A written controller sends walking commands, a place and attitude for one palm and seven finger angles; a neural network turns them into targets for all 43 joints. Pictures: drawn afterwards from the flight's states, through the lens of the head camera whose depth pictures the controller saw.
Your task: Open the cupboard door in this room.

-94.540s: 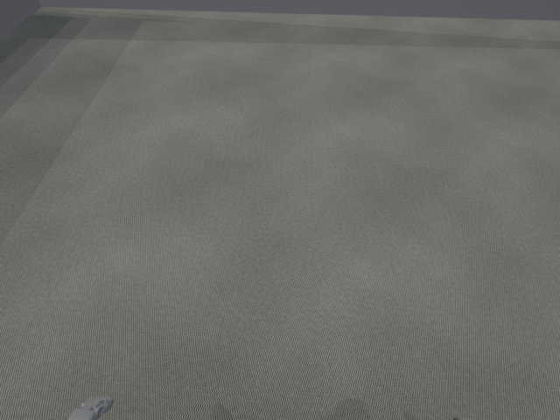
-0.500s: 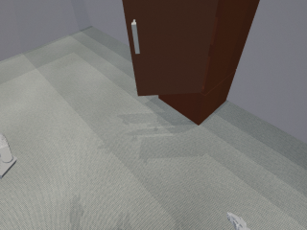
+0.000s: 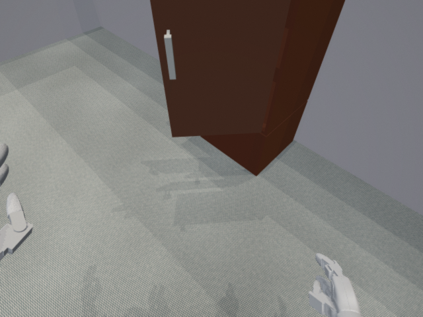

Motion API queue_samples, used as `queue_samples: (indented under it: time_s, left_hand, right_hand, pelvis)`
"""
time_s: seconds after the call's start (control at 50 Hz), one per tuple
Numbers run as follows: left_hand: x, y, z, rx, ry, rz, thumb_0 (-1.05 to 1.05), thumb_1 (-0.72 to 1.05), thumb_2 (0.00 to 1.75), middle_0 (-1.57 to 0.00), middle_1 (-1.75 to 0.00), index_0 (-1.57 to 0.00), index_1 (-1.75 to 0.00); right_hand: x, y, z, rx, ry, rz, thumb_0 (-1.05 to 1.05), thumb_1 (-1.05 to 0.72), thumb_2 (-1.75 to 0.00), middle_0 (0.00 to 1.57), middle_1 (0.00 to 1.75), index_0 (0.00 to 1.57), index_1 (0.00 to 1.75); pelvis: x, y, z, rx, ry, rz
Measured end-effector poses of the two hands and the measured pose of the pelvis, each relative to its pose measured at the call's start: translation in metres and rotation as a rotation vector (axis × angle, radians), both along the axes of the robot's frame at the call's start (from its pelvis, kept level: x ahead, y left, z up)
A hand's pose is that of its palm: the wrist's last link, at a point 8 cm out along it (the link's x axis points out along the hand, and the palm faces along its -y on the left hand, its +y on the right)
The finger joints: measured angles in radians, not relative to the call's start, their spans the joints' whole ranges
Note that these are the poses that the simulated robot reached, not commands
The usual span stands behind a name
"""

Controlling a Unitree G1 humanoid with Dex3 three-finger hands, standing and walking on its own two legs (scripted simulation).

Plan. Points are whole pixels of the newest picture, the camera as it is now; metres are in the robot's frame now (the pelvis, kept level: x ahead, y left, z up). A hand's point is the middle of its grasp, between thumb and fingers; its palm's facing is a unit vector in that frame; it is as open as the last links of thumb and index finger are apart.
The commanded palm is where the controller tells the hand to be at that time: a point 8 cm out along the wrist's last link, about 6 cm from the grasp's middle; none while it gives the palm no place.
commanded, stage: stop stepping back and stand still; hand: left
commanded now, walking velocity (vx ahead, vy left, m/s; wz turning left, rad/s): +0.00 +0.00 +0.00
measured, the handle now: (170, 55) +0.88 +0.20 +0.03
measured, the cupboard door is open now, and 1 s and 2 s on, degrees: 48 48 48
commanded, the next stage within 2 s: let the arm hang, fingers relaxed in 0.54 s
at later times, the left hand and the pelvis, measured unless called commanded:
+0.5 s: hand (16, 235) +0.19 +0.28 +0.14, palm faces +0.37 -0.80 -0.46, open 7.5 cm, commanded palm +0.13 +0.32 +0.18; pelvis -0.01 +0.02 +0.01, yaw +0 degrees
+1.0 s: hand out of the picture +0.01 +0.19 -0.17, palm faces +0.06 -0.98 -0.17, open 6.9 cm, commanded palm none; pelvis -0.03 +0.01 +0.00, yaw +2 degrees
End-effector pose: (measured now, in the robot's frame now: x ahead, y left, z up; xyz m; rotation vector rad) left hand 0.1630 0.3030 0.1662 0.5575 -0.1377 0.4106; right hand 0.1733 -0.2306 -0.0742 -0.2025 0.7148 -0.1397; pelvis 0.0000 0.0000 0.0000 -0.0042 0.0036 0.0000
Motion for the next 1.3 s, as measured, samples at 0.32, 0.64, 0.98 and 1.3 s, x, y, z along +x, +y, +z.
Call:
queue_samples:
  time_s: [0.32,0.64,0.98,1.3]
  left_hand:
    - [0.000,0.018,0.014,0.033,0.006,-0.031,0.01,0.88,0.90,-0.21,-0.30,-0.21,-0.30]
    - [-0.015,0.015,0.013,0.006,-0.019,-0.045,0.02,0.88,0.90,-0.21,-0.30,-0.21,-0.30]
    - [-0.150,-0.064,-0.309,-0.635,1.269,0.143,-0.02,1.00,0.90,-0.21,-0.30,-0.20,-0.30]
    - [-0.234,-0.062,-0.298,-0.625,1.520,0.298,0.00,0.92,0.90,-0.20,-0.30,-0.20,-0.29]
  right_hand:
    - [-0.031,0.026,-0.009,0.021,0.090,-0.013,0.01,-0.91,-0.89,0.21,0.30,0.20,0.30]
    - [-0.035,0.021,0.002,-0.032,0.057,0.000,0.01,-0.91,-0.90,0.21,0.30,0.20,0.30]
    - [-0.154,0.001,-0.051,-0.022,0.552,-0.010,0.01,-0.91,-0.89,0.20,0.30,0.20,0.30]
    - [-0.231,0.037,-0.075,0.115,0.772,-0.086,0.01,-0.91,-0.90,0.20,0.30,0.20,0.30]
  pelvis:
    - [-0.002,0.017,0.004,-0.009,0.010,-0.012]
    - [-0.014,0.021,0.006,-0.013,0.003,0.000]
    - [-0.029,0.012,-0.001,0.004,-0.015,0.034]
    - [-0.027,0.014,0.005,0.001,-0.034,0.021]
